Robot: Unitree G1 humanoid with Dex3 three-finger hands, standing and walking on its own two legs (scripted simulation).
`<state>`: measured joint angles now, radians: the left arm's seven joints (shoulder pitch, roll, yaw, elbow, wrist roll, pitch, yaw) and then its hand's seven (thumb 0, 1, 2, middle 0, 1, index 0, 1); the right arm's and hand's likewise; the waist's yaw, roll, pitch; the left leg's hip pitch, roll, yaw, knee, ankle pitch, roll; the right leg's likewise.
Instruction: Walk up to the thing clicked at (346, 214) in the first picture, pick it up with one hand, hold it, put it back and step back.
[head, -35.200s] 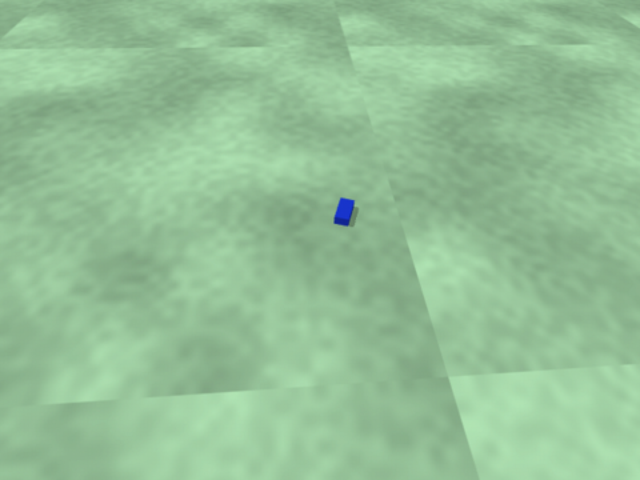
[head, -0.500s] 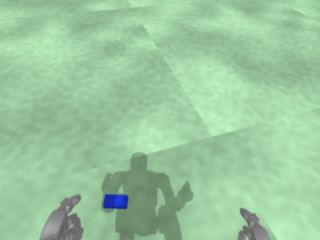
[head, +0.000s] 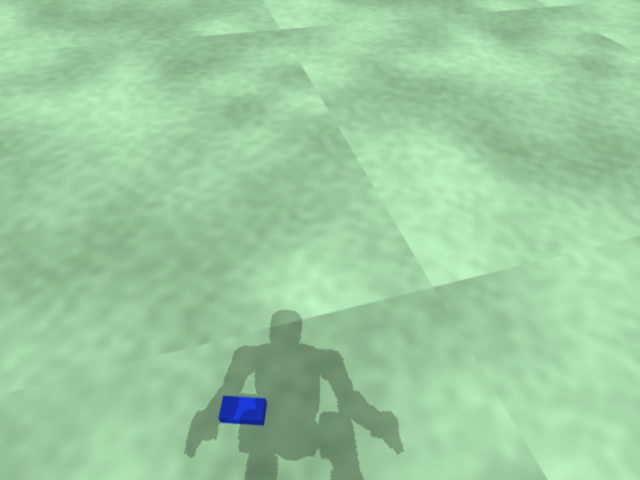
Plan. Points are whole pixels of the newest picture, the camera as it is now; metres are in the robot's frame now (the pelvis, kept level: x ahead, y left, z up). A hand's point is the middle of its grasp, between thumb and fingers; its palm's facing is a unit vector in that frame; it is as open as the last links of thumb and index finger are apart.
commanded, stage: stand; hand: left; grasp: from above
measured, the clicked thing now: (243, 410) +0.45 +0.22 -0.75
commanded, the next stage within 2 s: step back in 1.96 s
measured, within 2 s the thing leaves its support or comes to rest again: neither
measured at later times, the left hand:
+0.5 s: hand out of the picture +0.05 +0.24 -0.15, palm faces +0.01 -0.94 -0.34, open 7.4 cm
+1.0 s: hand out of the picture +0.07 +0.24 -0.15, palm faces -0.01 -0.94 -0.34, open 7.4 cm
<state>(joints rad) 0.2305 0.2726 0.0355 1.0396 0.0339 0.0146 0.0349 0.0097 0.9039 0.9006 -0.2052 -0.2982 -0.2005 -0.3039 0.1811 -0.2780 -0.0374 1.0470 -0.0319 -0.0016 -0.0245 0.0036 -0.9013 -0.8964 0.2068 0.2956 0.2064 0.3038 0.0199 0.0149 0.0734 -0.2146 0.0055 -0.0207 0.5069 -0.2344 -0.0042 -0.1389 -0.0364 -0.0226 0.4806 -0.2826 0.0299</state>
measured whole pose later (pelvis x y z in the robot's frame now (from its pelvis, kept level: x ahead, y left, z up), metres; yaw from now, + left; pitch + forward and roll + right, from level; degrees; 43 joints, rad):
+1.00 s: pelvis +0.01 +0.00 +0.01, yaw -1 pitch -3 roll +0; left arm 0.12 0.31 0.03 1.16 0.02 0.00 0.01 0.01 0.90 0.90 -0.21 -0.30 -0.20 -0.30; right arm 0.11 -0.32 -0.02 1.14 -0.02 -0.01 -0.01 0.00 -0.90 -0.90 0.21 0.30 0.21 0.30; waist 0.00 0.02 0.07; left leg -0.13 0.01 -0.01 0.35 -0.16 -0.01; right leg -0.06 -0.03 -0.01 0.33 -0.21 0.03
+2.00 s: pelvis +0.01 -0.01 +0.01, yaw -1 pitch -2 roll +0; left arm 0.11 0.33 0.02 1.11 0.00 -0.01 0.00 0.01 0.90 0.90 -0.21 -0.30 -0.20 -0.30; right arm 0.10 -0.34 -0.01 1.13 -0.01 0.00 0.00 0.00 -0.90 -0.90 0.21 0.30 0.21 0.30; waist -0.01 0.01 0.07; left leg -0.15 0.03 -0.01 0.37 -0.18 -0.02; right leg -0.09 -0.02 -0.01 0.35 -0.22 0.01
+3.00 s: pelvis -0.22 +0.00 -0.02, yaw -3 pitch -3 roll -2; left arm 0.17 0.37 0.07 0.87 0.03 0.02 0.02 0.01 0.90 0.90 -0.21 -0.30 -0.20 -0.30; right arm 0.07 -0.40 -0.05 0.83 -0.01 0.05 -0.01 0.00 -0.90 -0.90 0.21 0.30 0.21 0.30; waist 0.00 0.07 0.20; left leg -0.41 0.07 0.02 0.76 -0.30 0.01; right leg -0.24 0.06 0.03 0.67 -0.38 0.00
